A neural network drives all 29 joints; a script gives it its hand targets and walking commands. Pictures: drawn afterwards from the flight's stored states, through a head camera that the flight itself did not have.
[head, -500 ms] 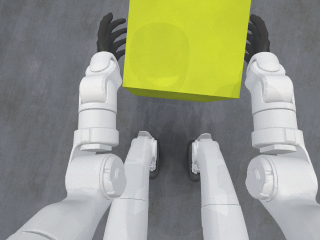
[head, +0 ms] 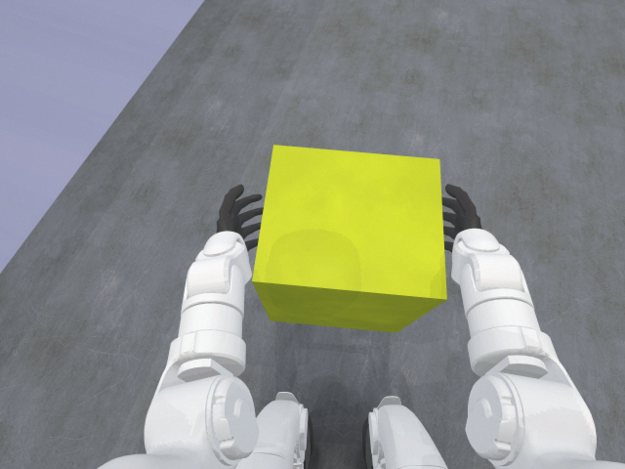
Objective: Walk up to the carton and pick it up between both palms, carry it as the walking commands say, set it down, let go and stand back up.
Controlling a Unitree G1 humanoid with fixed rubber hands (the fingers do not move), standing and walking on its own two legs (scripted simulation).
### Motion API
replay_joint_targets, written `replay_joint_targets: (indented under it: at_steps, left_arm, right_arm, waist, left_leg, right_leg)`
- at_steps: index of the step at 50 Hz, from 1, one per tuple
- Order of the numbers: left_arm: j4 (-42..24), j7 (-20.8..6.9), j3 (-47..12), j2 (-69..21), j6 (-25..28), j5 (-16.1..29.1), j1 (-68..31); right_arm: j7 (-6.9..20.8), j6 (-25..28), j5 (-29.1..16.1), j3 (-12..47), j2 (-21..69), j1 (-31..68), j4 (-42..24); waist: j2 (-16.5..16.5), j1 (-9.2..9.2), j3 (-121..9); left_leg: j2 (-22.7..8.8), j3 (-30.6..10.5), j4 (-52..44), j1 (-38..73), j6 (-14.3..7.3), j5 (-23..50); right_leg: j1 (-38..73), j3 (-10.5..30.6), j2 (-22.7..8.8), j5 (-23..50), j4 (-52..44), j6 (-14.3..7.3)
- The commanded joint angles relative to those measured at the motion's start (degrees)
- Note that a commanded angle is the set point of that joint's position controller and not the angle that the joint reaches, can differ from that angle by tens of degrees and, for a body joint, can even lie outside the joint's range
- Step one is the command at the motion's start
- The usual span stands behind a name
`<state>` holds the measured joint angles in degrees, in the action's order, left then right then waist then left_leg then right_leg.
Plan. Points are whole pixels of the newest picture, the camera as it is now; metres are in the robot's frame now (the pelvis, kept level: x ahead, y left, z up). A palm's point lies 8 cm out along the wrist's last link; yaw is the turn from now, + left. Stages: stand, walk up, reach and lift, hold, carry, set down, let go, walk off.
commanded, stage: reach and lift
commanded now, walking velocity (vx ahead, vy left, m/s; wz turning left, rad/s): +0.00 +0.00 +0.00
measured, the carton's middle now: (343, 251) +0.42 +0.01 -0.07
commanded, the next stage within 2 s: hold in 2.00 s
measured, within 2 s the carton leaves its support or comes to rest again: neither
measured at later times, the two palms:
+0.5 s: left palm (215, 229) +0.37 +0.16 +0.08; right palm (490, 231) +0.37 -0.15 +0.08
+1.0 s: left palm (204, 212) +0.36 +0.16 +0.13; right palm (509, 212) +0.37 -0.15 +0.13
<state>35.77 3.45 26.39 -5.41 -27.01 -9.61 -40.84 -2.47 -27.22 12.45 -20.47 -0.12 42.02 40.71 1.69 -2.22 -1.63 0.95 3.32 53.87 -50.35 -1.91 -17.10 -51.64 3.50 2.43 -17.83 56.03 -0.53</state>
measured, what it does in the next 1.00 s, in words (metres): rises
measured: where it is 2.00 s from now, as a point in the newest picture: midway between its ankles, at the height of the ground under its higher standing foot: outside the picture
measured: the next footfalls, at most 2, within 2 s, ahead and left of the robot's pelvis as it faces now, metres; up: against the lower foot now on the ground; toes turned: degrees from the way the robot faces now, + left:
none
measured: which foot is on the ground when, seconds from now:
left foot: down 0.00-1.00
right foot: down 0.00-1.00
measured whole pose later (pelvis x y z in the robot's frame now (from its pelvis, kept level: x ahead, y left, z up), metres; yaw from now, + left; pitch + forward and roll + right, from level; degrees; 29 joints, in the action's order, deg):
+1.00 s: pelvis +0.05 +0.01 +0.06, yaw -1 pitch -4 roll +1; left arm 20.0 2.5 20.2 -9.8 -43.2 -12.8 -23.2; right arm 0.8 -41.4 15.4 -16.8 4.4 24.8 26.4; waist 0.8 -2.2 -4.3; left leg 0.9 2.9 30.1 -13.2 -1.9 -13.3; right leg -14.2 4.2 2.4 -13.4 31.5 -0.8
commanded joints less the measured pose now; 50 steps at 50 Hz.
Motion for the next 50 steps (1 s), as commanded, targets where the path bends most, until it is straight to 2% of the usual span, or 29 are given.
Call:
replay_joint_targets:
  at_steps: [1,3,4,5,6,9,10,11,13,14,16,17,19,20,21,27,30,31,32,37,38,39,40,42,43,45,48,49,50]
  left_arm:
    - [4.3,-21.6,-29.0,-61.2,-1.1,3.2,-32.3]
    - [5.2,-21.5,-28.1,-61.0,-1.8,2.1,-27.6]
    - [4.8,-21.3,-26.0,-58.2,-1.4,0.6,-27.9]
    - [1.6,-21.7,-31.7,-63.3,-1.2,4.0,-28.0]
    - [3.8,-21.7,-29.6,-60.0,-1.5,4.0,-26.1]
    - [-1.0,-21.3,-33.1,-60.4,-1.8,4.0,-23.2]
    - [-1.1,-20.9,-33.1,-60.4,-1.8,4.9,-23.4]
    - [-3.3,-20.5,-35.4,-62.8,-2.0,5.8,-23.0]
    - [-11.1,-19.5,-40.2,-63.7,-1.5,8.7,-25.8]
    - [-10.4,-19.4,-41.1,-65.2,-2.6,8.6,-19.3]
    - [-12.6,-18.7,-40.4,-62.5,-2.5,9.2,-18.7]
    - [-11.3,-18.6,-41.6,-65.0,-2.9,9.8,-19.1]
    - [-10.5,-18.0,-40.7,-63.3,-4.4,8.2,-12.2]
    - [-16.8,-17.6,-44.2,-64.3,-4.4,10.5,-17.6]
    - [-14.8,-17.9,-42.2,-60.4,-5.4,9.1,-13.4]
    - [-7.3,-17.6,-34.6,-60.1,-9.6,4.4,-18.1]
    - [-12.3,-18.1,-37.7,-58.0,-10.8,6.8,-23.5]
    - [-9.7,-17.9,-37.2,-59.4,-10.8,6.5,-24.2]
    - [-13.2,-17.7,-40.2,-61.3,-10.2,8.8,-28.3]
    - [-16.6,-17.5,-43.1,-61.7,-12.6,11.4,-26.1]
    - [-13.1,-18.0,-39.6,-57.9,-13.3,10.0,-23.7]
    - [-16.3,-18.0,-43.0,-60.6,-13.4,11.8,-19.9]
    - [-16.5,-17.9,-42.0,-59.0,-14.1,11.6,-18.0]
    - [-20.8,-17.8,-43.5,-58.5,-14.3,11.7,-19.1]
    - [-16.5,-17.8,-41.7,-59.1,-15.2,10.5,-17.5]
    - [-17.2,-18.0,-42.4,-58.9,-15.9,11.2,-14.6]
    - [-12.2,-18.2,-37.6,-58.1,-17.1,8.1,-11.0]
    - [-13.1,-18.1,-36.9,-56.8,-16.8,6.7,-12.8]
    - [-15.3,-18.5,-39.7,-58.9,-16.2,9.2,-16.3]
  right_arm:
    - [20.9,1.7,-4.2,21.1,67.1,30.8,1.9]
    - [21.2,1.8,-5.4,21.2,66.8,30.2,0.2]
    - [21.5,1.4,-4.2,19.1,68.2,28.6,3.6]
    - [21.2,2.4,-6.4,24.6,67.8,30.0,-4.0]
    - [20.5,1.5,-7.6,25.8,68.8,30.9,-2.8]
    - [20.7,1.0,-9.1,28.5,70.2,28.3,-7.4]
    - [20.9,0.6,-7.5,25.3,68.1,23.8,-3.7]
    - [20.7,1.1,-9.0,29.2,67.7,25.5,-8.8]
    - [20.4,1.2,-9.8,30.3,68.1,24.0,-11.5]
    - [20.2,0.7,-9.5,31.8,67.9,19.3,-12.6]
    - [20.0,0.6,-12.0,35.2,68.8,23.4,-17.4]
    - [19.9,0.9,-13.1,37.3,66.8,27.3,-22.3]
    - [20.1,0.1,-14.0,39.5,66.2,26.1,-24.0]
    - [19.9,-1.0,-14.2,38.7,68.0,21.8,-20.3]
    - [19.6,-1.9,-13.9,38.8,67.1,20.2,-22.2]
    - [21.6,-4.9,-9.5,27.5,62.5,23.0,-11.0]
    - [21.9,-6.4,-10.7,28.4,63.6,23.3,-10.5]
    - [21.8,-6.4,-10.3,26.4,63.8,24.0,-8.5]
    - [22.5,-4.9,-12.7,27.8,62.4,29.5,-13.0]
    - [20.9,-8.2,-13.5,32.1,65.5,25.9,-16.0]
    - [20.9,-9.5,-13.1,31.2,64.4,26.1,-14.6]
    - [21.2,-9.2,-16.3,37.0,65.6,25.5,-20.9]
    - [20.8,-10.8,-13.8,33.7,65.3,20.1,-17.0]
    - [20.4,-11.5,-14.4,34.8,65.4,17.7,-16.9]
    - [20.1,-11.9,-13.6,32.8,64.0,17.8,-16.3]
    - [20.1,-12.4,-14.3,34.8,64.0,17.4,-19.7]
    - [19.9,-13.6,-12.8,32.0,61.5,17.9,-17.6]
    - [19.9,-13.7,-11.7,30.0,61.8,14.6,-15.2]
    - [19.7,-12.9,-12.3,32.3,62.3,19.1,-19.4]
  waist:
    - [1.7,-0.36,-36.6]
    - [-2.2,-1.8,-35.9]
    - [-0.4,-3.26,-32.6]
    - [-1.5,-1.49,-41.6]
    - [1.1,-4.04,-38.5]
    - [-1.9,-4.43,-41.6]
    - [-2.3,-2.52,-36.7]
    - [-2.6,-3.12,-42.1]
    - [-3.1,0.17,-41.1]
    - [-3.6,-1.25,-42.9]
    - [-0.4,-3.47,-41.6]
    - [-1.6,-2.9,-43.5]
    - [-1.2,-5.31,-38.4]
    - [-2.7,-2.74,-39.2]
    - [-2.7,-4.74,-37.5]
    - [-4.9,-3.51,-18.0]
    - [-6.4,-1.93,-18.2]
    - [-4.0,-0.72,-17.8]
    - [-7.6,-0.7,-24.0]
    - [-4.2,-1.41,-23.8]
    - [-2.8,-1.83,-19.8]
    - [-3.1,-3.32,-26.5]
    - [-1.4,-1.36,-22.0]
    - [-2.8,-1.21,-22.6]
    - [-5.6,-1.48,-19.6]
    - [-2.0,-1.54,-20.5]
    - [-2.6,-2.61,-13.9]
    - [-4.7,-1.71,-10.3]
    - [-2.3,-0.97,-14.9]
  left_leg:
    - [3.8,-7.6,-14.9,24.9,1.6,1.0]
    - [3.9,-6.7,-16.8,27.9,2.0,3.3]
    - [4.1,-6.1,-15.9,25.5,1.5,4.0]
    - [4.0,-6.8,-15.5,31.5,1.0,10.1]
    - [3.9,-6.0,-15.9,31.0,0.1,11.2]
    - [4.1,-5.8,-17.5,34.5,1.0,16.6]
    - [3.5,-6.4,-18.0,35.6,0.8,18.6]
    - [3.8,-6.8,-18.4,39.7,0.9,22.7]
    - [2.9,-8.0,-18.6,43.4,2.0,26.4]
    - [3.0,-8.3,-18.8,45.1,2.4,34.1]
    - [2.9,-8.7,-19.8,45.9,1.5,31.5]
    - [3.8,-8.3,-19.4,46.7,1.3,28.7]
    - [3.4,-8.3,-21.2,47.2,1.5,30.6]
    - [3.2,-8.2,-22.2,47.8,1.7,29.6]
    - [3.8,-7.6,-22.2,47.9,1.4,26.2]
    - [1.8,-8.7,-27.7,42.1,1.8,0.6]
    - [2.2,-6.8,-28.9,43.8,2.1,-0.7]
    - [0.4,-9.4,-30.0,45.3,2.2,-2.8]
    - [-0.3,-10.4,-30.4,45.7,2.6,-5.0]
    - [1.8,-7.7,-29.3,45.9,2.0,9.1]
    - [1.9,-6.8,-29.9,43.6,1.6,4.8]
    - [1.7,-7.9,-30.4,49.5,2.0,11.2]
    - [1.1,-7.7,-30.2,47.8,1.4,11.5]
    - [1.9,-7.2,-30.9,48.3,1.6,14.7]
    - [2.3,-6.9,-30.2,47.2,1.9,13.0]
    - [2.3,-6.7,-31.3,49.8,2.2,14.1]
    - [2.4,-6.6,-33.0,45.7,1.7,8.2]
    - [2.6,-6.4,-33.0,45.1,1.6,9.2]
    - [1.8,-7.1,-32.6,47.4,1.4,10.1]
  right_leg:
    - [20.7,0.5,4.2,-1.1,-15.0,-1.6]
    - [24.8,0.7,4.0,1.3,-17.3,-2.2]
    - [22.3,0.8,4.1,1.0,-17.3,-1.7]
    - [28.0,1.4,4.1,6.9,-16.9,-1.6]
    - [29.7,2.3,3.5,6.6,-18.3,-0.8]
    - [33.9,1.6,4.6,13.2,-19.8,-0.9]
    - [29.3,1.8,3.8,13.4,-20.4,-1.3]
    - [33.0,1.7,4.2,16.7,-20.7,-1.5]
    - [32.4,0.7,4.9,18.4,-20.8,-1.5]
    - [35.3,1.3,4.8,23.4,-21.8,-1.6]
    - [35.7,1.3,4.3,22.5,-22.6,-1.2]
    - [37.5,1.5,4.4,21.0,-23.0,-1.0]
    - [37.2,1.2,4.6,20.3,-24.4,-0.8]
    - [38.7,1.5,4.4,20.9,-24.8,-1.1]
    - [39.8,1.9,4.2,19.1,-25.9,-1.4]
    - [32.7,0.7,3.1,-3.5,-28.7,-2.6]
    - [35.0,0.7,2.7,-3.7,-30.3,-2.7]
    - [32.9,-0.3,3.1,-4.5,-29.7,-2.4]
    - [37.4,-0.4,3.4,-1.6,-28.1,-2.3]
    - [42.3,0.7,3.2,5.7,-30.3,-2.1]
    - [41.3,0.6,2.9,1.2,-31.4,-2.0]
    - [45.5,0.5,2.9,7.6,-31.4,-1.8]
    - [43.2,1.3,2.7,7.8,-31.6,-1.9]
    - [45.1,1.1,2.9,11.4,-32.1,-1.5]
    - [44.7,1.6,2.4,10.0,-32.0,-1.7]
    - [46.8,1.4,2.7,11.0,-33.4,-1.4]
    - [46.9,1.3,2.0,7.1,-34.5,-1.2]
    - [44.1,1.4,2.1,7.5,-34.4,-1.5]
    - [45.7,1.6,2.2,8.6,-33.8,-1.3]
